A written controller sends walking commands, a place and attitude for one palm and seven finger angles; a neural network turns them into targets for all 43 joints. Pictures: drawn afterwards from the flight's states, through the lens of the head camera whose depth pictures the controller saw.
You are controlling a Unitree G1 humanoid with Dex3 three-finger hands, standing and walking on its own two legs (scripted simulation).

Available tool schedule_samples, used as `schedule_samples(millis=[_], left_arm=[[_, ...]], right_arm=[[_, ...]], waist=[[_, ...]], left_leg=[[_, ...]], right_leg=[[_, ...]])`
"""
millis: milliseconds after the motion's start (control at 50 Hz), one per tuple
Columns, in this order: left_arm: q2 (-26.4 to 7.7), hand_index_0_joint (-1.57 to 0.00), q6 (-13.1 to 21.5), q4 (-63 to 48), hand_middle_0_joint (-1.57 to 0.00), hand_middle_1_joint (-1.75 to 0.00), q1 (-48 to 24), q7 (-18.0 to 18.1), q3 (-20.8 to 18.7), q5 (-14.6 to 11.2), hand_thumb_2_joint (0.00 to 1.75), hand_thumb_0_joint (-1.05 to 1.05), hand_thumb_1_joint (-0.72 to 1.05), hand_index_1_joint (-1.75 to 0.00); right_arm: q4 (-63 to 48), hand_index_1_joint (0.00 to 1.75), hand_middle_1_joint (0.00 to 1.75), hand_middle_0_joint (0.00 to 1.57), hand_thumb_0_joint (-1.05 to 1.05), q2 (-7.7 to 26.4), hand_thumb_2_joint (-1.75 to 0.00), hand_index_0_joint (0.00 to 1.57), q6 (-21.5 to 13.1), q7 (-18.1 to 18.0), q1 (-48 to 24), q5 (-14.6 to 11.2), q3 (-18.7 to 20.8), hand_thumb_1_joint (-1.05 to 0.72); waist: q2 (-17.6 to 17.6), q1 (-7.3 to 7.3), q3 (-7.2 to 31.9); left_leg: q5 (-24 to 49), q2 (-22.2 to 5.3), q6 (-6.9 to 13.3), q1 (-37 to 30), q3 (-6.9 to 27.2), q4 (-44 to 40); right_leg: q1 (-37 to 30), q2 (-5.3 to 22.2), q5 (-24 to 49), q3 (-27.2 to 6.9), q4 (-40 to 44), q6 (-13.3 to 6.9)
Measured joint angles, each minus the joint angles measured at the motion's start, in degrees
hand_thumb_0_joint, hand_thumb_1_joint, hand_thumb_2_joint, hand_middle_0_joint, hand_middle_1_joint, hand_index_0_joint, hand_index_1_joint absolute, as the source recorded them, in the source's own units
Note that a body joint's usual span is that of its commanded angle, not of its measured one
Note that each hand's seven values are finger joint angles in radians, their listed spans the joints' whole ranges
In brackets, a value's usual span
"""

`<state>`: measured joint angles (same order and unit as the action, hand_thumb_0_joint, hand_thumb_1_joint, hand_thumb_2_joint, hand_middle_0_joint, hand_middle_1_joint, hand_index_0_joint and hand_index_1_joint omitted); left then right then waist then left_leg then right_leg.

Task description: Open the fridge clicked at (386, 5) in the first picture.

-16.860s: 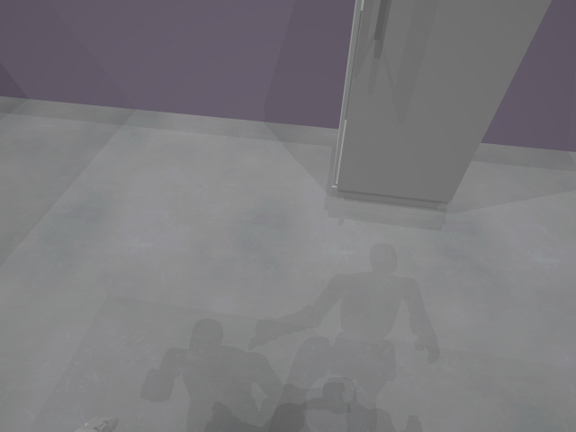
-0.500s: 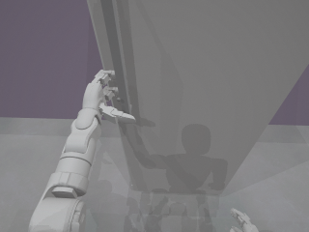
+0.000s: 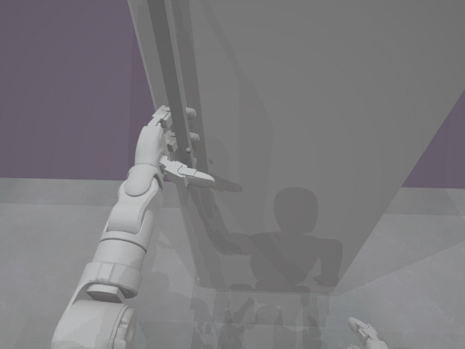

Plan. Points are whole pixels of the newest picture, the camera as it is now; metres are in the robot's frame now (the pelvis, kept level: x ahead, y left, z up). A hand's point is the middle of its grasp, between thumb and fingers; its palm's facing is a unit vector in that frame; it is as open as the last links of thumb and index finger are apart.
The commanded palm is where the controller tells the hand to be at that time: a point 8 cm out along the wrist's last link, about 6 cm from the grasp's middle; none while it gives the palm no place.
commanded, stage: slide the fingers in behind the handle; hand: left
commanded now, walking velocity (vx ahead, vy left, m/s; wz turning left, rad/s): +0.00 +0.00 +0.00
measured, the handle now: (176, 81) +0.45 +0.11 +0.25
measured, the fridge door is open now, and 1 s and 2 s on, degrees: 0 0 0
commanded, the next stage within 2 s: grip the handle and tug to test in 0.52 s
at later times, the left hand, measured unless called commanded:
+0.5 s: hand (187, 152) +0.39 +0.10 +0.16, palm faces -0.02 -1.00 +0.00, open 14.0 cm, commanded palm +0.37 +0.15 +0.15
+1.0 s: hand (193, 152) +0.40 +0.09 +0.16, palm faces -0.02 -1.00 -0.01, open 10.6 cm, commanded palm +0.37 +0.14 +0.15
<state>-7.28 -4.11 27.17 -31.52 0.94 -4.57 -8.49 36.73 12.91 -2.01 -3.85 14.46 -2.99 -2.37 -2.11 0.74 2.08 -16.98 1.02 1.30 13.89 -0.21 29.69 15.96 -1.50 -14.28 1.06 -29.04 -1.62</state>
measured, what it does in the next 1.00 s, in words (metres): stands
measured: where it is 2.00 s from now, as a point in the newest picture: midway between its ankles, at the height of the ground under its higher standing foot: outside the picture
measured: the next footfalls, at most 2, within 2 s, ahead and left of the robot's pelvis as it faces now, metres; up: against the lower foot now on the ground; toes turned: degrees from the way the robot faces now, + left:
none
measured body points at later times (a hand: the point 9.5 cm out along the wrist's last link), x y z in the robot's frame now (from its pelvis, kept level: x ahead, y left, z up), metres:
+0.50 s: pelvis +0.00 +0.00 +0.00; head -0.01 -0.02 +0.45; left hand +0.39 +0.15 +0.16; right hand +0.13 -0.24 -0.11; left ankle -0.02 +0.11 -0.74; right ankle +0.01 -0.10 -0.74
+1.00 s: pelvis -0.01 +0.00 +0.00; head -0.01 -0.01 +0.45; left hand +0.39 +0.14 +0.16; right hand +0.13 -0.23 -0.11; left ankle -0.02 +0.11 -0.74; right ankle +0.01 -0.10 -0.74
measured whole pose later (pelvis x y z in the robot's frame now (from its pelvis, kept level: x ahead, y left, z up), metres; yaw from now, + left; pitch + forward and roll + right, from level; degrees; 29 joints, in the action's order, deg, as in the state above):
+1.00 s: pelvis -0.01 +0.00 +0.00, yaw +0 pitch +1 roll +0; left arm -6.3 -4.0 28.5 -32.6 2.6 -3.2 -7.9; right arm 36.9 12.7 -1.2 -4.0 14.2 -2.7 -2.5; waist -2.2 0.7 1.7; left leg -16.2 1.1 1.3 13.6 0.0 29.2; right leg 15.5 -1.4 -13.6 1.3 -28.4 -1.7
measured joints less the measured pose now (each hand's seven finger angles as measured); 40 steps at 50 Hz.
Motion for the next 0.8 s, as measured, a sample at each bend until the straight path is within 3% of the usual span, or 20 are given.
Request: schedule_samples(millis=[180, 400, 660, 800], left_arm=[[0.67, -0.3, 0.5, 1.42, -0.3, -1.2, -1.01, 0.65, -0.14, 0.28, 0.3, -0.01, -0.5, -1.2], [-1.03, -0.3, 1.28, 0.9, -0.3, -1.2, 0.33, -0.48, -0.97, -0.09, 0.3, -0.01, -0.5, -1.2], [0.51, -0.3, 0.68, 0.99, -0.3, -1.2, -0.41, 0.58, 0.34, 0.21, 0.3, -0.01, -0.5, -1.2], [0.59, -0.31, 1.16, 0.11, -0.31, -1.22, 0.2, 0.56, 0.73, 0.53, 0.35, -0.01, -0.39, -1.22]], right_arm=[[-0.09, 0.3, 0.3, 0.21, 0.01, -0.24, -0.9, 0.2, 0.22, 0.11, -0.05, 0.24, -0.17, -0.9], [-0.14, 0.3, 0.3, 0.21, 0.01, 0.25, -0.9, 0.2, 0.28, -0.13, 0.73, -0.1, 0.16, -0.9], [0.05, 0.3, 0.3, 0.2, 0.01, -0.02, -0.9, 0.2, 0.15, -0.03, -0.28, 0.18, 0.04, -0.9], [-0.35, 0.3, 0.3, 0.21, 0.01, -0.34, -0.9, 0.2, 0.35, 0.28, 0.16, 0.16, -0.05, -0.9]], waist=[[0.1, 0.14, 0.12], [0.09, 0.1, -0.05], [0.02, 0.1, 0.0], [-0.04, -0.11, 0.15]], left_leg=[[0.3, -0.13, -0.14, 0.12, -0.13, -0.27], [0.42, -0.38, -0.26, -0.25, -0.04, -0.44], [0.63, -0.05, -0.07, -0.21, -0.05, -0.45], [0.68, -0.04, -0.07, -0.5, -0.19, -0.71]], right_leg=[[0.28, -0.13, 0.26, -0.11, 0.08, -0.15], [-0.31, -0.38, 0.62, -0.02, 0.68, -0.29], [-0.18, -0.04, 0.66, -0.02, 0.46, -0.09], [-0.4, -0.04, 0.71, -0.17, 0.61, -0.07]])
